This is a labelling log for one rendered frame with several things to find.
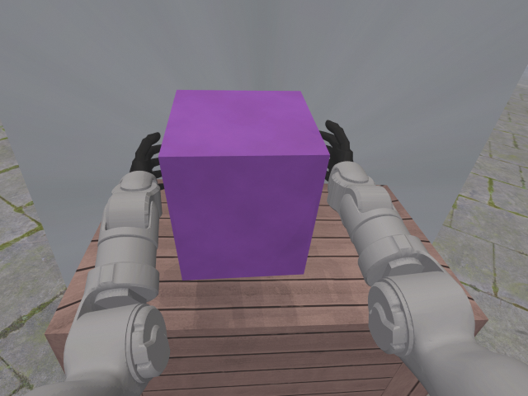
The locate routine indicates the robot left upper arm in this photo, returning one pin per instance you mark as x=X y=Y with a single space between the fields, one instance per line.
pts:
x=112 y=352

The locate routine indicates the right robot forearm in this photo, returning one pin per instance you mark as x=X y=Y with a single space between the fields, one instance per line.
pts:
x=382 y=241

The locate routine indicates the robot right upper arm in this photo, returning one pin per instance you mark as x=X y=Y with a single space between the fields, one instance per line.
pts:
x=426 y=321

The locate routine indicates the right robot hand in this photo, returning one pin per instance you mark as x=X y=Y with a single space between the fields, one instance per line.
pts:
x=340 y=150

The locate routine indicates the pedestal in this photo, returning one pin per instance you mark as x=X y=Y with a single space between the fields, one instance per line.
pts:
x=294 y=335

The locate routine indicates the left robot hand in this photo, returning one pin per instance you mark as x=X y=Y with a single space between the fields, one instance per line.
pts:
x=143 y=161

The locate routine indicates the left robot forearm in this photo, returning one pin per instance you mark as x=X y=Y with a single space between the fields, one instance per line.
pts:
x=125 y=271

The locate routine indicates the carton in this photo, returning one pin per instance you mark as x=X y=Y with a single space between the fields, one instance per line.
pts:
x=243 y=174

